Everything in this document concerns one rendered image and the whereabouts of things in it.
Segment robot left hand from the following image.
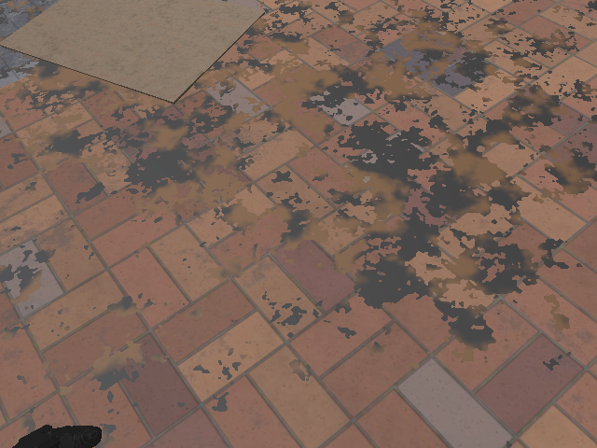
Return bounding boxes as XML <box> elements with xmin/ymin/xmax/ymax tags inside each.
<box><xmin>12</xmin><ymin>425</ymin><xmax>102</xmax><ymax>448</ymax></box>

